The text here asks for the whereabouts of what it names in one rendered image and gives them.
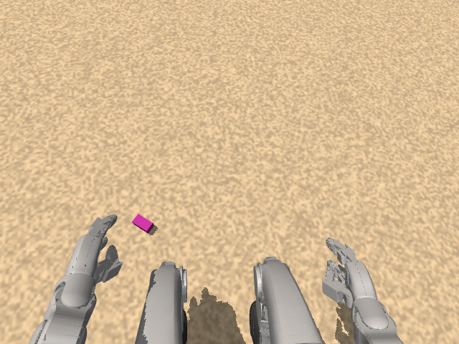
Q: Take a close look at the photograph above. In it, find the right robot hand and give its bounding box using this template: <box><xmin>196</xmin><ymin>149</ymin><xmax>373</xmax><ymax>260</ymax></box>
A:
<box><xmin>322</xmin><ymin>238</ymin><xmax>377</xmax><ymax>308</ymax></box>

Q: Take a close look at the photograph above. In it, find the left robot hand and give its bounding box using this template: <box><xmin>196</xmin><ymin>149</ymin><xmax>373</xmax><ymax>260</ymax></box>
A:
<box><xmin>64</xmin><ymin>214</ymin><xmax>123</xmax><ymax>284</ymax></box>

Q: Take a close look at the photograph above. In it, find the left robot arm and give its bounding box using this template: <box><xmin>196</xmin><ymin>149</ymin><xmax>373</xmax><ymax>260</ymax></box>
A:
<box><xmin>29</xmin><ymin>273</ymin><xmax>97</xmax><ymax>344</ymax></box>

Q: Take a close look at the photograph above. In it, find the right robot arm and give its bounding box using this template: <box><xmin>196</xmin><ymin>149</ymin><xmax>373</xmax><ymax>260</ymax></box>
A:
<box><xmin>351</xmin><ymin>297</ymin><xmax>404</xmax><ymax>344</ymax></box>

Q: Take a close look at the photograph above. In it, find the small box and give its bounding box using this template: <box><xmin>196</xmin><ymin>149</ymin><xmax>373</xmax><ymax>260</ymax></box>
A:
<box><xmin>132</xmin><ymin>214</ymin><xmax>154</xmax><ymax>233</ymax></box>

